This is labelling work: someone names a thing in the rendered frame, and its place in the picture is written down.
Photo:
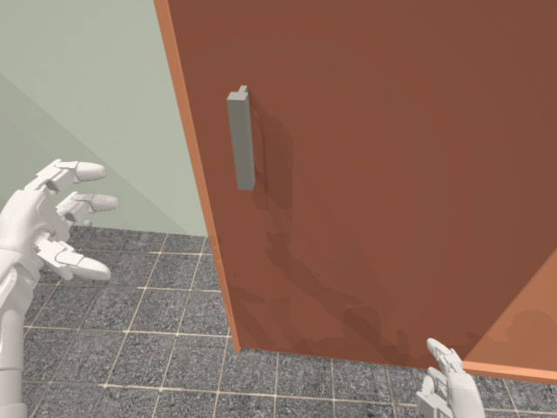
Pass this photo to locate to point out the robot left hand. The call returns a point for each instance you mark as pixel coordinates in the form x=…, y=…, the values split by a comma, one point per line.
x=29, y=214

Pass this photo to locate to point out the wardrobe door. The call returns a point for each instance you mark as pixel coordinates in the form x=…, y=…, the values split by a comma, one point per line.
x=525, y=335
x=405, y=158

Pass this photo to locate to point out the handle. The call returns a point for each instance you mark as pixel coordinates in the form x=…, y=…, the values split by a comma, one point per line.
x=241, y=131

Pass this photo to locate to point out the robot left forearm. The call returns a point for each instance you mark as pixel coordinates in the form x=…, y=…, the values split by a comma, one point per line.
x=18, y=278

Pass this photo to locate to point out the robot right hand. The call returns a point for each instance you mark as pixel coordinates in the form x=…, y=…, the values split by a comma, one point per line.
x=459, y=396

